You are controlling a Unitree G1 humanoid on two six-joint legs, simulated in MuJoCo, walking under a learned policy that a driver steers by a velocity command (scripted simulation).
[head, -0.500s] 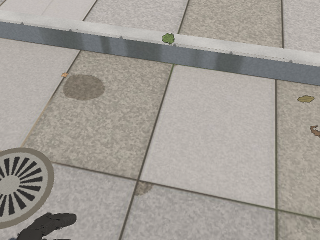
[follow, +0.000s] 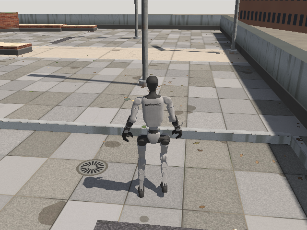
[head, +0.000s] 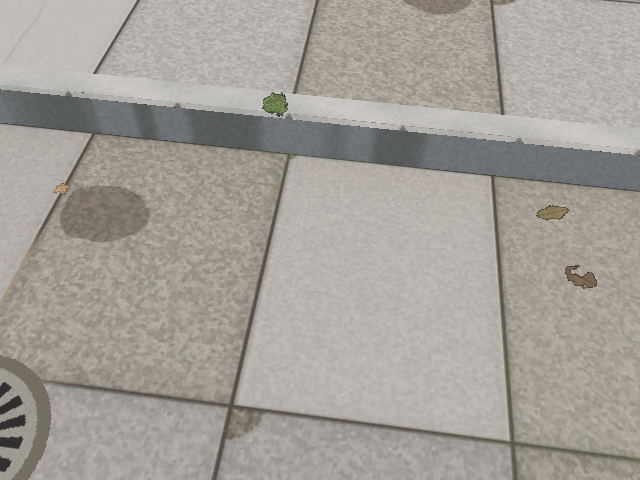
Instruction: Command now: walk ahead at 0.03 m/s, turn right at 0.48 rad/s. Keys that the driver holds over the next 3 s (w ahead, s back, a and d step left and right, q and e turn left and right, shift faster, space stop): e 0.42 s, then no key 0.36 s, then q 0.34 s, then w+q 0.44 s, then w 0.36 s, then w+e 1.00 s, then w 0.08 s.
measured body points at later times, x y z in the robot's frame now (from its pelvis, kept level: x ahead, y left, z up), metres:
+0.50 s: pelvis +0.01 -0.04 +0.00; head +0.04 -0.07 +0.45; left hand +0.24 +0.19 -0.08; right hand +0.08 -0.36 -0.10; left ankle +0.08 +0.11 -0.70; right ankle +0.01 -0.13 -0.74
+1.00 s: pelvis +0.02 -0.02 -0.01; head +0.03 -0.03 +0.44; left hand +0.23 +0.20 -0.11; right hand +0.09 -0.32 -0.11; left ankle +0.07 +0.10 -0.74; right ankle -0.02 -0.14 -0.74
